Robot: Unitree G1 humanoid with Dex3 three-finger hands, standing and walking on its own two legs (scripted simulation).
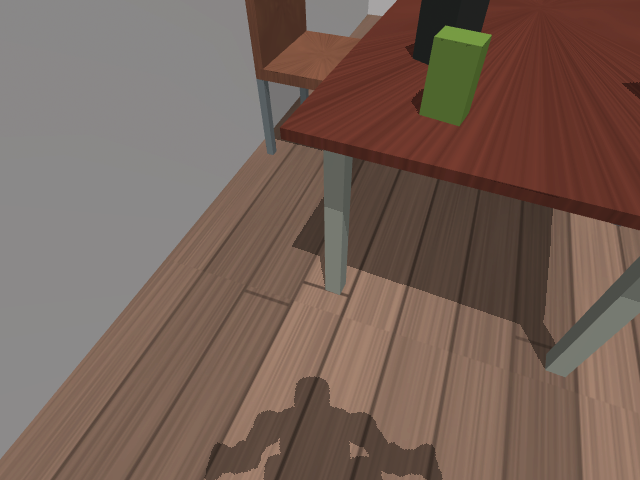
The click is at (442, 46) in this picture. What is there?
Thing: carton on end
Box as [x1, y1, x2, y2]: [419, 26, 491, 125]
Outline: 445,26 434,36 419,114 459,125 468,113 491,35
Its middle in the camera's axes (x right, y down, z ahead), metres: +0.29 -0.37 +0.87
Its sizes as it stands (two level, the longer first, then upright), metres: 0.100 0.068 0.178
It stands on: a support 0.75 m high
